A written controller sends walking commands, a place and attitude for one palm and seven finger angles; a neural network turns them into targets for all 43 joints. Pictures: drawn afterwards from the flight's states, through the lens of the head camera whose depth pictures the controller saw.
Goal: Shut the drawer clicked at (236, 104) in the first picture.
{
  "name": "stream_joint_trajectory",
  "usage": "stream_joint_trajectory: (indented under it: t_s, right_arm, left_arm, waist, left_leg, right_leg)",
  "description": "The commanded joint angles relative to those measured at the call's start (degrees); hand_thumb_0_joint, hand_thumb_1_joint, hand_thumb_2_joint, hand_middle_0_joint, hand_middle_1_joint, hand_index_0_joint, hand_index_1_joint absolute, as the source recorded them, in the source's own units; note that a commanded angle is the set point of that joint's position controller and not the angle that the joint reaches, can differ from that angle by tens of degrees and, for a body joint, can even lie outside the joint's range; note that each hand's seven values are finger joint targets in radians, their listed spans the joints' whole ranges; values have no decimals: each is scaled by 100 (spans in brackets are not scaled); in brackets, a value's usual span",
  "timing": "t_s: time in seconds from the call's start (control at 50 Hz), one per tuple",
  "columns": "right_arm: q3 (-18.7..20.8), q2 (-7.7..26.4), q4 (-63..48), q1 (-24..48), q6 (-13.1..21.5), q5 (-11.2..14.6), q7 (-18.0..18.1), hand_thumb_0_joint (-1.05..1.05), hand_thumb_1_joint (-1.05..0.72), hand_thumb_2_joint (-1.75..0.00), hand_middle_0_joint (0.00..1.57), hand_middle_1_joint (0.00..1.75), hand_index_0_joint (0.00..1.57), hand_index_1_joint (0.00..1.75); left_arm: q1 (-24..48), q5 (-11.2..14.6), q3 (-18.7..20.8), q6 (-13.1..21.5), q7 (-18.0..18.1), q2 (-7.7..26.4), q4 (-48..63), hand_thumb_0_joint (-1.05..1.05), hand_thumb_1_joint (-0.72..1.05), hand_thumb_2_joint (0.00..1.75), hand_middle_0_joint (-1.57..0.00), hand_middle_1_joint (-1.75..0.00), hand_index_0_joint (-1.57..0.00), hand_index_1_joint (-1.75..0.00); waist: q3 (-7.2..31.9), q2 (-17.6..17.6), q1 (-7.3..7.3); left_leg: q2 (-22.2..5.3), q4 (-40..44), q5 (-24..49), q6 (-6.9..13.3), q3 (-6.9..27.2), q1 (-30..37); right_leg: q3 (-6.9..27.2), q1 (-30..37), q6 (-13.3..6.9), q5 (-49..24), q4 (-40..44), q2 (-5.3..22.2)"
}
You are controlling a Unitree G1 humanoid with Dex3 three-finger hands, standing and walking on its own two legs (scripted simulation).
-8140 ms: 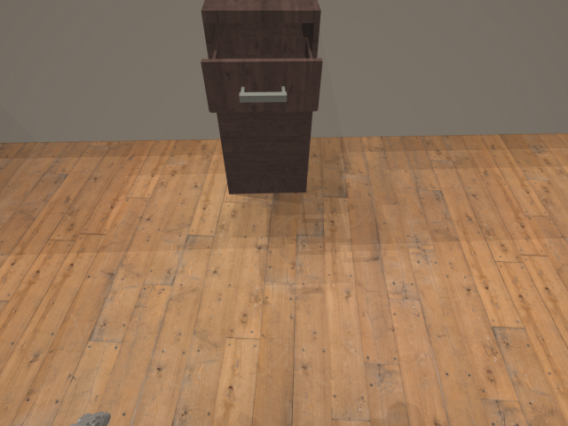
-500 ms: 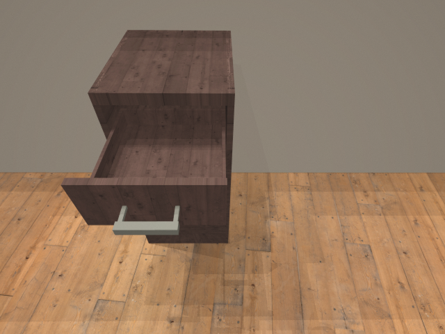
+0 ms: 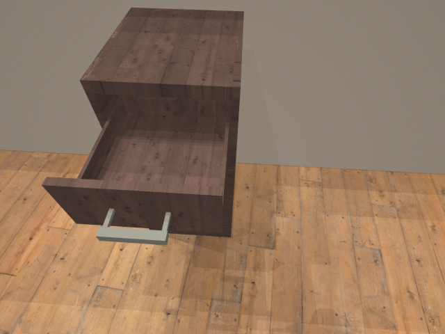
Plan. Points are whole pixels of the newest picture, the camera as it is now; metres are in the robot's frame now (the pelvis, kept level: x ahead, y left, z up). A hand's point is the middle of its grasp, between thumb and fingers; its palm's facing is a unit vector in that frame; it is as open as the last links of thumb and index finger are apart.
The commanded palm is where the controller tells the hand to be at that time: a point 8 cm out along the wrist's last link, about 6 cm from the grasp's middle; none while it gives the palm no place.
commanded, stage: come to a stop and stand still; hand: left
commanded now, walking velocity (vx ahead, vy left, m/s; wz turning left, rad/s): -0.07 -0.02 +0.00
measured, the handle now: (136, 225) +0.31 +0.21 -0.03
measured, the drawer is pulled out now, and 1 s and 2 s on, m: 0.28 0.28 0.28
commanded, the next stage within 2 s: look again from close up in 0.62 s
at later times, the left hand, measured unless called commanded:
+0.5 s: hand out of the picture +0.00 +0.22 -0.16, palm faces -0.01 -0.97 -0.25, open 7.4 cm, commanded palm none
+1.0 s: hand out of the picture -0.02 +0.17 -0.17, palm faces +0.00 -0.99 -0.17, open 7.4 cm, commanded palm none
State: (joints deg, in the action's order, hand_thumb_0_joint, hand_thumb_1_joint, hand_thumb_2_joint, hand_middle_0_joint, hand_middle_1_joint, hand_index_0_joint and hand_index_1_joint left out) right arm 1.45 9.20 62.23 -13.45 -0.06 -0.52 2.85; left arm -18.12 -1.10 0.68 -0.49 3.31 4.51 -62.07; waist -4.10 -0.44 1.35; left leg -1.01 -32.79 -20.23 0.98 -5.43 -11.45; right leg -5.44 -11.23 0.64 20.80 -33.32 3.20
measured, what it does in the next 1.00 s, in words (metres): stands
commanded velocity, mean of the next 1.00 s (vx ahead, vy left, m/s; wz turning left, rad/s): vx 0.00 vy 0.00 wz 0.00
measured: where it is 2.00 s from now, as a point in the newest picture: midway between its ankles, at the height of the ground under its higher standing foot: outside the picture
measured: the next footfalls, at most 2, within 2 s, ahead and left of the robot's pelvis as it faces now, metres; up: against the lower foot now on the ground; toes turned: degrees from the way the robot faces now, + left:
none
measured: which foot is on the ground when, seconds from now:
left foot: down 0.00-1.00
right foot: down 0.00-1.00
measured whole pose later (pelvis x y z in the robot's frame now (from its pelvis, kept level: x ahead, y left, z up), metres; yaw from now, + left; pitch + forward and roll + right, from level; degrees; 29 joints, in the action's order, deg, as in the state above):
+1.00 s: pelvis -0.01 +0.01 +0.01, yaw -1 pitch -1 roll +0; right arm -1.2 8.2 65.4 -16.0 1.2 -0.4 1.3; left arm -17.1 -0.9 -1.3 0.7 2.3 7.3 -63.8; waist -2.4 0.0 0.3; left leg 0.8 -25.9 -15.5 2.0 -4.5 -9.6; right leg -3.0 -9.2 1.2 16.6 -26.9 3.0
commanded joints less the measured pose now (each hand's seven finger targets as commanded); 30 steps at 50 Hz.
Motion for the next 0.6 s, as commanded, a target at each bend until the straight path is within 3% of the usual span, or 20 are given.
stream_joint_trajectory:
  t_s: [0.0, 0.06, 0.08, 0.1, 0.12, 0.14, 0.16, 0.18, 0.2, 0.22, 0.24, 0.26, 0.3, 0.32, 0.34, 0.36, 0.42, 0.48, 0.58]
  right_arm:
    - [137, 563, -286, -480, -36, -11, -8, 0, -90, -90, 20, 30, 20, 30]
    - [120, 504, -402, -272, -71, -14, -55, 0, -90, -90, 20, 30, 20, 30]
    - [181, 730, -847, 204, 68, 65, -133, 0, -90, -90, 20, 30, 20, 30]
    - [152, 486, -1103, 78, 23, 27, -215, 0, -90, -90, 20, 30, 20, 30]
    - [110, 396, -1150, 185, 19, 36, -229, 0, -90, -90, 20, 30, 20, 30]
    - [69, 315, -1153, 133, 12, 27, -251, 0, -90, -90, 20, 30, 20, 30]
    - [59, 303, -1066, -86, 3, 26, -256, 0, -90, -90, 20, 30, 20, 30]
    - [51, 435, -986, -249, 15, 14, -258, 0, -90, -90, 20, 30, 20, 30]
    - [55, 643, -991, -237, 36, -23, -251, 0, -90, -90, 20, 30, 20, 30]
    - [42, 748, -1041, -93, 43, -40, -249, 0, -90, -90, 20, 30, 20, 30]
    - [28, 823, -1068, -13, 50, -47, -243, 0, -90, -90, 20, 30, 20, 30]
    - [7, 852, -1097, 94, 42, -43, -229, 0, -90, -90, 20, 30, 20, 30]
    - [-8, 902, -1133, 85, 27, -43, -244, 0, -90, -90, 20, 30, 20, 30]
    - [-7, 913, -1125, 46, 18, -52, -254, 0, -90, -90, 20, 30, 20, 30]
    - [-7, 919, -1099, -11, 28, -61, -259, 0, -90, -90, 20, 30, 20, 30]
    - [-13, 933, -1071, -26, 28, -62, -263, 0, -90, -90, 20, 30, 20, 30]
    - [-17, 930, -1021, -108, 41, -65, -267, 0, -90, -90, 20, 30, 20, 30]
    - [-49, 911, -880, -220, 86, -51, -262, 0, -90, -90, 20, 30, 20, 30]
    - [-100, 825, -605, -402, 119, -25, -248, 0, -90, -90, 20, 30, 20, 30]
  left_arm:
    - [-509, 24, 191, 77, 61, 879, 331, 0, 90, 90, -20, -30, -20, -30]
    - [-391, 2, 187, 67, 30, 980, 396, 0, 90, 90, -20, -30, -20, -30]
    - [-717, -23, 193, 209, 163, 1254, 289, 0, 90, 90, -20, -30, -20, -30]
    - [-539, -21, 207, 269, 118, 1411, 649, 0, 90, 90, -20, -30, -20, -30]
    - [-437, -63, 174, 299, 87, 1342, 736, 0, 90, 90, -20, -30, -20, -30]
    - [-250, -65, 184, 300, 67, 1405, 879, 0, 90, 90, -20, -30, -20, -30]
    - [-75, -28, 174, 287, 46, 1510, 958, 0, 90, 90, -20, -30, -20, -30]
    - [73, 19, 138, 246, 24, 1446, 987, 0, 90, 90, -20, -30, -20, -30]
    - [102, 37, 110, 187, 8, 1309, 1039, 0, 90, 90, -20, -30, -20, -30]
    - [121, 17, 79, 91, -3, 1256, 1059, 0, 90, 90, -20, -30, -20, -30]
    - [45, -4, 57, 42, -13, 1205, 1027, 0, 90, 90, -20, -30, -20, -30]
    - [5, 4, 28, 20, -36, 1192, 989, 0, 90, 90, -20, -30, -20, -30]
    - [40, -1, 2, 12, -91, 1209, 975, 0, 90, 90, -20, -30, -20, -30]
    - [79, -5, 1, 8, -110, 1229, 994, 0, 90, 90, -20, -30, -20, -30]
    - [83, -9, 7, 9, -129, 1273, 1006, 0, 90, 90, -20, -30, -20, -30]
    - [48, -7, 9, 9, -136, 1289, 996, 0, 90, 90, -20, -30, -20, -30]
    - [-50, -12, 4, 42, -153, 1263, 962, 0, 90, 90, -20, -30, -20, -30]
    - [-65, 4, -4, 75, -163, 1251, 891, 0, 90, 90, -20, -30, -20, -30]
    - [-118, 23, -45, 114, -159, 1208, 678, 0, 90, 90, -20, -30, -20, -30]
  waist:
    - [480, 119, -128]
    - [495, 472, -135]
    - [658, 1280, 16]
    - [801, 1679, -74]
    - [921, 1059, -39]
    - [921, 270, -135]
    - [888, 140, -305]
    - [756, -6, -359]
    - [507, -241, -274]
    - [185, -715, -175]
    - [-71, -952, -94]
    - [-282, -749, -38]
    - [-405, -216, -68]
    - [-491, -207, -98]
    - [-418, -426, -91]
    - [-351, -429, -75]
    - [-172, -49, -66]
    - [38, -64, -87]
    - [2, 25, -116]
  left_leg:
    - [-626, 158, 3771, 121, 424, 450]
    - [-479, 229, 2611, 17, 318, 265]
    - [-501, -771, 2288, -111, 216, -85]
    - [-136, -883, -194, -10, 333, -938]
    - [-109, -808, -553, 4, 334, -930]
    - [-41, -409, -276, -24, 184, -701]
    - [5, 115, 322, -32, 146, -269]
    - [-156, 479, 972, 12, 320, 71]
    - [-527, 547, 1711, 135, 657, 59]
    - [-692, 806, 1653, 286, 1000, -359]
    - [-806, 1060, 1568, 397, 1184, -646]
    - [-768, 1232, 967, 419, 1263, -878]
    - [-618, 1481, -249, 323, 1221, -1041]
    - [-567, 1628, -717, 290, 1216, -1115]
    - [-558, 1751, -773, 282, 1240, -1090]
    - [-568, 1828, -991, 280, 1269, -1109]
    - [-523, 1791, -945, 288, 1222, -975]
    - [-510, 1769, -647, 284, 1202, -706]
    - [-453, 1651, -181, 240, 1045, -561]
  right_leg:
    - [568, 13, -242, -3361, 187, 536]
    - [760, 95, -365, -3433, 408, 720]
    - [1070, 216, -146, -5793, 641, 816]
    - [1274, 849, -435, -5773, 623, 1186]
    - [1272, 852, -694, -5306, 632, 1249]
    - [1199, 772, -832, -5081, 502, 1229]
    - [1003, 472, -761, -4256, 376, 1055]
    - [781, 105, -575, -3197, 278, 773]
    - [593, -257, -366, -2029, 312, 445]
    - [383, -252, -229, -824, 368, 196]
    - [300, -200, -168, -207, 366, 25]
    - [289, -161, -166, -67, 480, -15]
    - [395, -205, -204, -11, 703, 52]
    - [442, -281, -220, 105, 763, 68]
    - [415, -225, -224, 30, 731, 76]
    - [407, -188, -215, 83, 725, 67]
    - [525, -174, -225, 132, 867, 125]
    - [576, -162, -228, -9, 907, 180]
    - [640, -134, -235, -236, 1022, 267]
